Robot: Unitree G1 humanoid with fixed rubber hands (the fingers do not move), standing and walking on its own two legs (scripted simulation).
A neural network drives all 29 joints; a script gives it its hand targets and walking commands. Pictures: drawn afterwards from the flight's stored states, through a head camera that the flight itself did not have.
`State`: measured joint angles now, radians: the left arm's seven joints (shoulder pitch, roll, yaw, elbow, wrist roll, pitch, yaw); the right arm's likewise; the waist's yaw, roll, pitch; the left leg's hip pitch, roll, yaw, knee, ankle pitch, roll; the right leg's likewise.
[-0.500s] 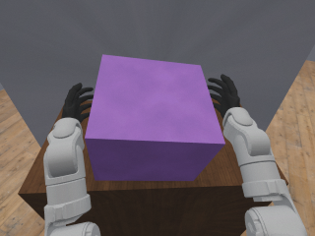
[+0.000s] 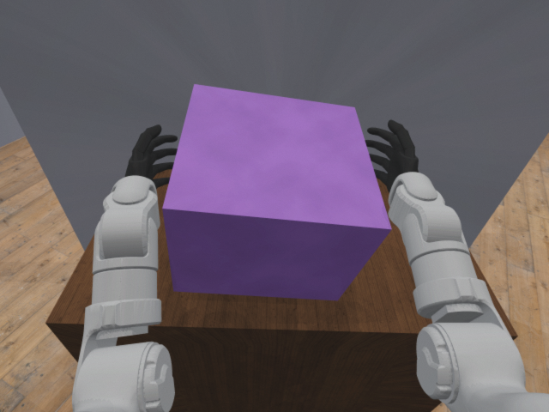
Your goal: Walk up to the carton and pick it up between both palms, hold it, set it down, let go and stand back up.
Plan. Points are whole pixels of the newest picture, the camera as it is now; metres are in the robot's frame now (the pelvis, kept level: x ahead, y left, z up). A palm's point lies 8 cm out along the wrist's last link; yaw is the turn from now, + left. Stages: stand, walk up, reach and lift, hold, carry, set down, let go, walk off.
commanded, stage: hold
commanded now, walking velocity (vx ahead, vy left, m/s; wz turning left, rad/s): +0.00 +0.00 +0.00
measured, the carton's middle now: (267, 195) +0.42 +0.00 +0.12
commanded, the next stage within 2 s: none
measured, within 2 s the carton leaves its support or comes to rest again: neither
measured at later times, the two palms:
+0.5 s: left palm (139, 203) +0.32 +0.17 +0.19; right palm (413, 194) +0.34 -0.19 +0.19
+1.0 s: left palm (154, 185) +0.36 +0.16 +0.19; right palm (413, 183) +0.36 -0.20 +0.19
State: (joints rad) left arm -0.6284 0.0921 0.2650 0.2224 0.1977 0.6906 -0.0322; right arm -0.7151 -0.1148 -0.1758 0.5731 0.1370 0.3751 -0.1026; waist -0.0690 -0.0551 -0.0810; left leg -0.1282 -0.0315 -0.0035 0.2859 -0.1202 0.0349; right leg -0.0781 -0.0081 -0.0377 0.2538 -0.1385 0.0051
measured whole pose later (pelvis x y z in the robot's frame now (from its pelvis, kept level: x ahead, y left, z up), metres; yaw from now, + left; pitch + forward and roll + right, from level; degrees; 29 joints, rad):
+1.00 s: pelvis +0.02 +0.00 +0.00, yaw -1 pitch -4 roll -1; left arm -0.46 0.03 0.22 -0.04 0.21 0.74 0.00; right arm -0.58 -0.17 -0.07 0.40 0.23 0.37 -0.12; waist -0.10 -0.03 -0.06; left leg -0.08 -0.02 0.00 0.31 -0.17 0.03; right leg -0.01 0.00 -0.04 0.23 -0.15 0.00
